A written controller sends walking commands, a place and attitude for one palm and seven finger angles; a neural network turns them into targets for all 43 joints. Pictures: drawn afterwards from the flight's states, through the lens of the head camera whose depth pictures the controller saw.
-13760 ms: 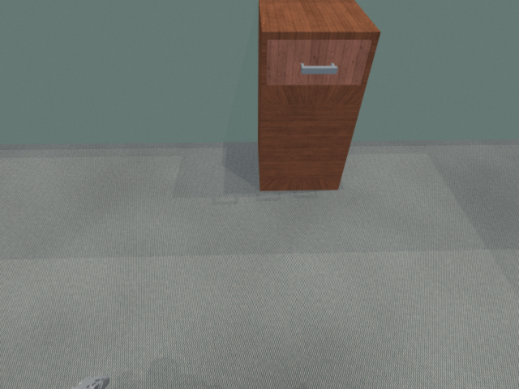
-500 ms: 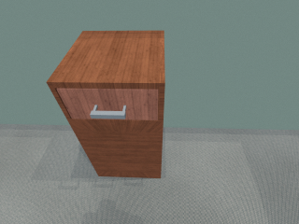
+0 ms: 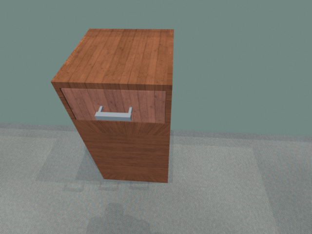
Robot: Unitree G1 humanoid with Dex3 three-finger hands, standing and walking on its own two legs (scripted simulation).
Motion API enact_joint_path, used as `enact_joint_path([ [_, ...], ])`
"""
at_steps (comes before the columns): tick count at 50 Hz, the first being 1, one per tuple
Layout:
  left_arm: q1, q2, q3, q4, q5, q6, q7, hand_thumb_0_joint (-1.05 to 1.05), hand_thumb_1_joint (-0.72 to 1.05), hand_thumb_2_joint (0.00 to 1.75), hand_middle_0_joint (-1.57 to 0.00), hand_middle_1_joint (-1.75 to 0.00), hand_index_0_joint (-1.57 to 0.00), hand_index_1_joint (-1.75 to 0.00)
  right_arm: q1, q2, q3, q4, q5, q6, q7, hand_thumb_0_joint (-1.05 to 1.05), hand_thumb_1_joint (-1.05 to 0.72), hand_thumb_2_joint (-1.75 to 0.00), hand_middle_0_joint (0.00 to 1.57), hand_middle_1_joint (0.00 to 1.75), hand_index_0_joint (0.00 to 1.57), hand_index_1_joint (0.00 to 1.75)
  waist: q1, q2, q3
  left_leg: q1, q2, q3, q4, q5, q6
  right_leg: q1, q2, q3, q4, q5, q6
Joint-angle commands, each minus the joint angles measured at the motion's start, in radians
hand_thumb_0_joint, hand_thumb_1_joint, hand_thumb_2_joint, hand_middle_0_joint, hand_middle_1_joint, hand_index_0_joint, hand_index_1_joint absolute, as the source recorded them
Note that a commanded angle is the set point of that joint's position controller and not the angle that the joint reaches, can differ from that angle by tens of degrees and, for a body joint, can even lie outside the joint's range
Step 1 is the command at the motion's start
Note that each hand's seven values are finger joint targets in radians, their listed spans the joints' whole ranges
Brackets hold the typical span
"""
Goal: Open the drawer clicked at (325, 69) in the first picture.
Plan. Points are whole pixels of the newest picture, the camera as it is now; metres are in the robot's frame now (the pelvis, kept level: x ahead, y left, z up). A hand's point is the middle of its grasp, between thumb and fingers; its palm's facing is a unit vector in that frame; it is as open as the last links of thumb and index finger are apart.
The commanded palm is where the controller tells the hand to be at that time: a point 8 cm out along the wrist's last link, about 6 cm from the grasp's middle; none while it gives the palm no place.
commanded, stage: look again from close up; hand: left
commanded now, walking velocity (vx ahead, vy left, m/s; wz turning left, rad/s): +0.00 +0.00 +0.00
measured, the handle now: (114, 112) +0.55 +0.20 -0.06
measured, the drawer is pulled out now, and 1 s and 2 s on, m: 0.00 0.00 0.00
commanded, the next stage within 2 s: raise the hand with hooked fingers in 0.28 s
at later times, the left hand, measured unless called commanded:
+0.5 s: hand out of the picture +0.06 +0.21 -0.12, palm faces -0.01 -0.91 -0.42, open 7.3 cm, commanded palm +0.10 +0.23 -0.05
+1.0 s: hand (61, 227) +0.15 +0.25 -0.04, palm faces +0.10 -0.06 -0.99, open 9.7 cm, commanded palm +0.14 +0.24 +0.02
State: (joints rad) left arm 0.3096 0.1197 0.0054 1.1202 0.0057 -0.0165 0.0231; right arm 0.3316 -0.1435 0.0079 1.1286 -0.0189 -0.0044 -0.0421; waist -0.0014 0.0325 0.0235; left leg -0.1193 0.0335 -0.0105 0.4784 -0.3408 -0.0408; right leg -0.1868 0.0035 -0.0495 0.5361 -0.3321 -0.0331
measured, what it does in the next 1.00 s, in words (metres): lowers itself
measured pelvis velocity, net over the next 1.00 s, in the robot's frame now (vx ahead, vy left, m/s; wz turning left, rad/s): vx -0.06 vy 0.01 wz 0.00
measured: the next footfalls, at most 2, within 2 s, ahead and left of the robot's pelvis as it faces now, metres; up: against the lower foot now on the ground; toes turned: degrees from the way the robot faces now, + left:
none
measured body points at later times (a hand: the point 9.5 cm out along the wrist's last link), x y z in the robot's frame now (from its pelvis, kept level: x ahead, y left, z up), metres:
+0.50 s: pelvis -0.01 +0.02 +0.00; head -0.01 -0.01 +0.45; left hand +0.06 +0.26 -0.09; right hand +0.02 -0.22 -0.15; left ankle -0.05 +0.15 -0.73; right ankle -0.03 -0.09 -0.73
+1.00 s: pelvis -0.06 +0.01 -0.05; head -0.03 +0.00 +0.40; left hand +0.14 +0.25 +0.01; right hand +0.20 -0.18 -0.12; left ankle -0.05 +0.15 -0.73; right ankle -0.03 -0.09 -0.73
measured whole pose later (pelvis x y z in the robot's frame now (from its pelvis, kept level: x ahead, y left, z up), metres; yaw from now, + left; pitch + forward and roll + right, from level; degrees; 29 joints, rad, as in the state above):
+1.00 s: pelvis -0.06 +0.01 -0.05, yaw +0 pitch +8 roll +1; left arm 0.32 0.36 -0.10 0.03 1.11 -0.02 0.50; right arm 0.04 -0.20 -0.01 0.51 -0.10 0.08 0.02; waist 0.12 0.01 -0.11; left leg -0.64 0.01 0.01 0.97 -0.47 -0.02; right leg -0.70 -0.03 -0.03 0.98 -0.43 -0.02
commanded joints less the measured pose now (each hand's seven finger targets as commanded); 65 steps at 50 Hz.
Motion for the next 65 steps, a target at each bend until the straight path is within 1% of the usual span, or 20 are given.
enact_joint_path([
  [1, 0.053, 0.121, 0.022, -0.031, 0.002, -0.014, 0.011, 0.00, 0.90, 0.90, -0.20, -0.30, -0.20, -0.30, 0.068, -0.060, -0.006, -0.014, 0.005, -0.013, 0.000, 0.00, -0.90, -0.90, 0.20, 0.30, 0.20, 0.30, -0.002, -0.048, 0.056, -0.081, 0.041, -0.010, -0.059, 0.205, 0.057, 0.016, -0.108, 0.104, -0.118, 0.302, -0.024],
  [18, 0.070, 0.091, 0.020, -0.022, 0.005, -0.008, 0.012, 0.00, 0.90, 0.90, -0.20, -0.30, -0.20, -0.30, 0.084, -0.050, -0.006, -0.007, 0.005, -0.020, -0.004, 0.00, -0.90, -0.90, 0.20, 0.30, 0.20, 0.30, 0.006, -0.015, 0.069, -0.090, 0.055, -0.033, -0.082, 0.239, 0.068, 0.010, -0.092, 0.078, -0.109, 0.252, -0.017],
  [19, 0.186, 0.162, 0.033, 0.022, 0.011, -0.036, 0.054, 0.00, 0.90, 0.90, -0.20, -0.30, -0.20, -0.30, -0.109, -0.101, -0.026, -0.092, 0.018, -0.027, 0.008, 0.00, -0.90, -0.90, 0.20, 0.30, 0.20, 0.30, 0.088, -0.219, 0.112, -0.231, 0.038, 0.032, 0.203, 0.175, 0.027, 0.022, -0.175, 0.191, -0.141, 0.910, 0.053],
  [20, -0.627, 0.391, -0.101, -1.532, 0.107, -0.225, 0.033, 0.00, 0.88, 0.89, -0.20, -0.32, -0.20, -0.32, -0.099, -0.263, -0.017, -0.447, 0.065, -0.199, -0.043, 0.00, -0.90, -0.90, 0.20, 0.30, 0.20, 0.30, -0.048, 0.154, -0.394, 0.071, -0.035, 0.060, 0.012, 0.308, 0.092, 0.091, -0.100, 0.250, -0.026, 0.705, -0.007],
  [21, -0.211, 0.346, 0.002, -1.210, 0.130, -0.121, 0.118, 0.00, 0.85, 0.88, -0.20, -0.33, -0.20, -0.33, -0.154, -0.163, -0.029, -0.367, 0.047, -0.282, -0.090, 0.00, -0.90, -0.90, 0.20, 0.30, 0.20, 0.30, 0.025, 0.289, -0.370, 0.098, -0.017, 0.057, -0.025, 0.537, 0.100, 0.075, -0.040, 0.128, 0.031, 0.462, -0.021],
  [22, -0.170, 0.268, -0.001, -1.181, 0.085, -0.047, 0.181, 0.00, 0.83, 0.87, -0.21, -0.34, -0.21, -0.34, -0.146, -0.173, -0.050, -0.315, 0.067, -0.311, -0.091, 0.00, -0.90, -0.90, 0.20, 0.30, 0.20, 0.30, 0.019, 0.285, -0.252, 0.020, -0.001, 0.044, -0.015, 0.455, 0.062, -0.052, -0.020, 0.055, 0.002, 0.242, -0.009],
  [23, 0.092, 0.075, -0.119, -0.995, 0.123, 0.058, 0.192, 0.00, 0.81, 0.86, -0.21, -0.36, -0.21, -0.36, -0.142, -0.123, -0.038, -0.332, 0.082, -0.318, -0.080, 0.00, -0.90, -0.90, 0.20, 0.30, 0.20, 0.30, 0.005, 0.105, -0.158, -0.076, 0.011, 0.020, -0.024, 0.415, 0.067, -0.088, -0.018, 0.026, 0.001, 0.218, 0.002],
  [24, -0.052, 0.066, -0.170, -1.203, 0.154, 0.050, 0.187, 0.00, 0.78, 0.85, -0.21, -0.37, -0.21, -0.37, -0.178, -0.156, -0.045, -0.409, 0.091, -0.329, -0.077, 0.00, -0.90, -0.90, 0.20, 0.30, 0.20, 0.30, 0.000, -0.019, -0.068, -0.112, 0.005, -0.001, -0.010, 0.379, 0.075, -0.120, -0.021, 0.031, 0.002, 0.256, 0.006],
  [28, 0.017, 0.101, -0.223, -1.162, 0.534, 0.041, 0.274, 0.00, 0.69, 0.81, -0.22, -0.43, -0.22, -0.43, -0.156, -0.216, -0.057, -0.522, 0.006, -0.303, -0.037, 0.00, -0.90, -0.90, 0.20, 0.30, 0.20, 0.30, -0.035, -0.210, -0.117, -0.219, -0.054, -0.011, 0.120, 0.254, 0.080, -0.318, 0.007, 0.008, 0.063, 0.087, 0.001],
  [30, 0.242, 0.089, -0.212, -1.088, 0.702, 0.060, 0.321, 0.00, 0.64, 0.79, -0.22, -0.47, -0.22, -0.47, -0.214, -0.226, -0.082, -0.618, -0.027, -0.245, -0.001, 0.00, -0.90, -0.90, 0.20, 0.30, 0.20, 0.30, 0.034, -0.260, -0.091, -0.290, -0.072, -0.005, 0.141, 0.172, 0.063, -0.325, 0.012, 0.018, 0.053, -0.023, -0.010],
  [33, 0.414, 0.151, -0.140, -1.092, 0.900, 0.037, 0.348, 0.00, 0.57, 0.76, -0.22, -0.51, -0.22, -0.51, -0.269, -0.220, -0.082, -0.682, -0.037, -0.101, 0.070, 0.00, -0.90, -0.90, 0.20, 0.30, 0.20, 0.30, 0.133, -0.244, -0.141, -0.405, -0.071, 0.031, 0.158, 0.194, 0.037, -0.261, 0.012, 0.069, 0.132, 0.104, -0.041],
  [37, 0.218, 0.283, -0.028, -1.259, 1.053, -0.008, 0.415, 0.00, 0.48, 0.72, -0.23, -0.57, -0.23, -0.57, -0.343, -0.196, -0.072, -0.771, -0.034, 0.012, 0.100, 0.00, -0.90, -0.90, 0.20, 0.30, 0.20, 0.30, 0.153, -0.119, -0.194, -0.434, -0.092, 0.050, 0.213, 0.153, 0.040, -0.279, 0.010, 0.118, 0.190, 0.103, -0.055],
  [40, 0.027, 0.296, -0.032, -1.355, 1.125, 0.004, 0.496, 0.00, 0.41, 0.69, -0.24, -0.62, -0.24, -0.62, -0.335, -0.172, -0.067, -0.810, -0.048, 0.057, 0.092, 0.00, -0.90, -0.90, 0.20, 0.30, 0.20, 0.30, 0.121, 0.025, -0.269, -0.364, -0.099, 0.045, 0.276, 0.118, 0.046, -0.386, 0.021, 0.154, 0.213, 0.044, -0.060],
  [42, -0.167, 0.341, -0.006, -1.444, 1.160, -0.002, 0.544, 0.00, 0.36, 0.67, -0.24, -0.64, -0.24, -0.64, -0.329, -0.164, -0.069, -0.793, -0.064, 0.068, 0.078, 0.00, -0.90, -0.90, 0.20, 0.30, 0.20, 0.30, 0.075, 0.034, -0.321, -0.330, -0.092, 0.014, 0.335, 0.088, 0.050, -0.473, 0.019, 0.186, 0.221, -0.025, -0.054],
  [46, -0.298, 0.356, -0.031, -1.449, 1.163, -0.048, 0.569, 0.00, 0.27, 0.63, -0.25, -0.70, -0.25, -0.70, -0.339, -0.165, -0.063, -0.764, -0.082, 0.048, 0.066, 0.00, -0.90, -0.90, 0.20, 0.30, 0.20, 0.30, 0.025, 0.062, -0.352, -0.271, -0.086, -0.009, 0.405, 0.061, 0.059, -0.576, 0.005, 0.186, 0.219, -0.078, -0.045],
  [49, -0.285, 0.292, -0.090, -1.390, 1.059, -0.017, 0.511, 0.00, 0.20, 0.60, -0.25, -0.75, -0.25, -0.75, -0.348, -0.169, -0.056, -0.752, -0.068, 0.035, 0.047, 0.00, -0.90, -0.90, 0.20, 0.30, 0.20, 0.30, -0.007, 0.013, -0.329, -0.313, -0.080, -0.003, 0.355, 0.035, 0.070, -0.472, 0.007, 0.114, 0.194, -0.017, -0.020],
  [52, -0.198, 0.264, -0.101, -1.256, 1.005, 0.078, 0.418, 0.00, 0.13, 0.57, -0.25, -0.80, -0.25, -0.80, -0.366, -0.172, -0.047, -0.740, -0.044, 0.043, 0.028, 0.00, -0.90, -0.90, 0.20, 0.30, 0.20, 0.30, 0.011, -0.079, -0.290, -0.363, -0.069, 0.003, 0.270, 0.045, 0.071, -0.326, 0.010, 0.065, 0.151, 0.057, -0.005],
  [55, -0.158, 0.331, -0.065, -1.219, 1.015, 0.137, 0.323, 0.00, 0.06, 0.54, -0.26, -0.84, -0.26, -0.84, -0.368, -0.174, -0.027, -0.738, -0.021, 0.063, 0.017, 0.00, -0.90, -0.90, 0.20, 0.30, 0.20, 0.30, 0.065, -0.182, -0.254, -0.370, -0.063, 0.022, 0.185, 0.050, 0.068, -0.221, -0.002, 0.073, 0.103, 0.042, 0.000],
  [58, -0.131, 0.380, -0.016, -1.215, 1.029, 0.121, 0.276, 0.00, -0.01, 0.51, -0.27, -0.88, -0.27, -0.88, -0.358, -0.170, -0.013, -0.733, -0.017, 0.058, 0.014, 0.00, -0.90, -0.90, 0.20, 0.30, 0.20, 0.30, 0.103, -0.126, -0.225, -0.356, -0.061, 0.030, 0.131, 0.060, 0.063, -0.168, -0.009, 0.070, 0.088, 0.038, -0.008],
  [65, -0.273, 0.424, 0.059, -1.356, 1.027, 0.000, 0.338, 0.00, -0.17, 0.44, -0.28, -0.99, -0.28, -0.99, -0.316, -0.171, -0.045, -0.712, -0.036, 0.033, 0.011, 0.00, -0.90, -0.90, 0.20, 0.30, 0.20, 0.30, 0.084, 0.002, -0.271, -0.253, -0.066, 0.026, 0.113, 0.152, 0.065, -0.139, -0.005, 0.070, 0.066, 0.120, -0.019],
])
